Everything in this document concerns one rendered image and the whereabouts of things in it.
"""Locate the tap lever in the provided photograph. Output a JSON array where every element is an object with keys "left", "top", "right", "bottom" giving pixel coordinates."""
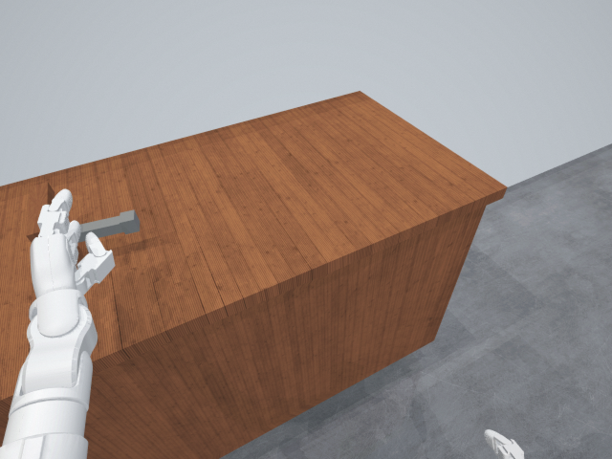
[{"left": 78, "top": 209, "right": 140, "bottom": 243}]

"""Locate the counter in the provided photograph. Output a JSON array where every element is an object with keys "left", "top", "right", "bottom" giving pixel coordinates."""
[{"left": 0, "top": 91, "right": 507, "bottom": 459}]

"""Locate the robot left hand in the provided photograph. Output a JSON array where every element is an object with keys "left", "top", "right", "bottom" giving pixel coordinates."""
[{"left": 30, "top": 189, "right": 115, "bottom": 298}]

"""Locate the robot right hand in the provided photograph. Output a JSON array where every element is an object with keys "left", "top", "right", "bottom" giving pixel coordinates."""
[{"left": 485, "top": 429, "right": 524, "bottom": 459}]

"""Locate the left robot forearm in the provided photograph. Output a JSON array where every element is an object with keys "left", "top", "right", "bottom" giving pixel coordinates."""
[{"left": 0, "top": 289, "right": 98, "bottom": 459}]

